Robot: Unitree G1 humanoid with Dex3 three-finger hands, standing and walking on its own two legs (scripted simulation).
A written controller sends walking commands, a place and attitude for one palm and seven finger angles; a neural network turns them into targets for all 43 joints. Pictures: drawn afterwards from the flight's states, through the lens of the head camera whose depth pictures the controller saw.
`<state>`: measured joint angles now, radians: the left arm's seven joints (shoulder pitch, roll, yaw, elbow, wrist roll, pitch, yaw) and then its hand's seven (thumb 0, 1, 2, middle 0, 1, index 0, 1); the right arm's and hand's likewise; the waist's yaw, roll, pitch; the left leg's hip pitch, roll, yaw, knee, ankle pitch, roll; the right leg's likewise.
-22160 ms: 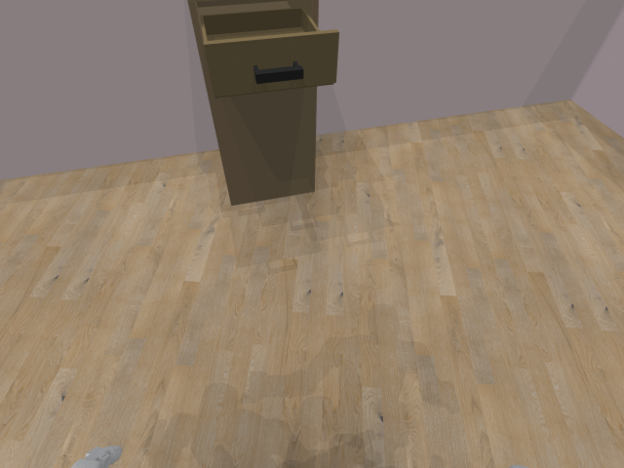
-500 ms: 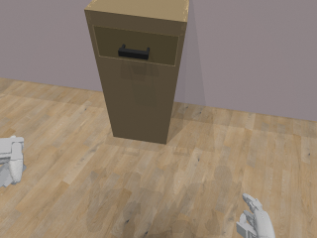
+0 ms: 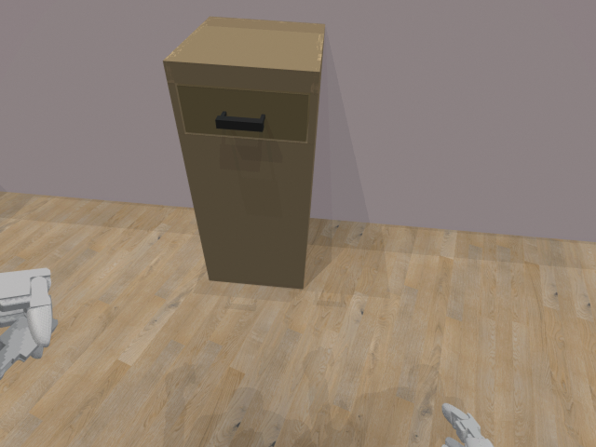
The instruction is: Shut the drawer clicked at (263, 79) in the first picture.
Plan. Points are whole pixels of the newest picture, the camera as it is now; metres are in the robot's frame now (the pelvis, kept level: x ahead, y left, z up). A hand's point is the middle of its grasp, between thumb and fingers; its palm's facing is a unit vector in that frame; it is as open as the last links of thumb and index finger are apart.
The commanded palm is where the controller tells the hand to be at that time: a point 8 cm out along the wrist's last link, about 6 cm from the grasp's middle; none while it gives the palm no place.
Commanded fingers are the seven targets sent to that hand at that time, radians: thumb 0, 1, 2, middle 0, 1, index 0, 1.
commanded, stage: stop stepping back and stand still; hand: left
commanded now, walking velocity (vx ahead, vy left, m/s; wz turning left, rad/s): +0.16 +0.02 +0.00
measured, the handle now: (241, 119) +0.92 +0.17 +0.01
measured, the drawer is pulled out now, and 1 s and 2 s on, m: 0.00 0.00 0.00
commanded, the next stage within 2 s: let the arm hang, fingers relaxed in 0.28 s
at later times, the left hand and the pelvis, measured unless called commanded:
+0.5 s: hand (75, 401) +0.18 +0.27 +0.03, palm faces +0.30 -0.85 -0.43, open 3.1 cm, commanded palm none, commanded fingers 0.00 0.90 0.90 -1.12 -1.30 -1.12 -1.30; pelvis -0.02 +0.01 +0.00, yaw +6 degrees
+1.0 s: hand out of the picture -0.08 +0.22 -0.16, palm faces +0.09 -0.96 -0.26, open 5.7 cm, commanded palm none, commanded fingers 0.00 0.90 0.90 -0.20 -0.30 -0.20 -0.30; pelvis -0.02 +0.02 +0.01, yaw +4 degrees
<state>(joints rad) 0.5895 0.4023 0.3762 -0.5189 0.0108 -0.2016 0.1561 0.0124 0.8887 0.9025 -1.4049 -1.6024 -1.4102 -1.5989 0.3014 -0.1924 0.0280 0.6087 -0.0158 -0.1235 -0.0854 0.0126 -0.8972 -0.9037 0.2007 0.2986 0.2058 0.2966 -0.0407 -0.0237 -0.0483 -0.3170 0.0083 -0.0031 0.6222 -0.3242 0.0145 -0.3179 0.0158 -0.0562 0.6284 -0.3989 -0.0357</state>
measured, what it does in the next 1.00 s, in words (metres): stands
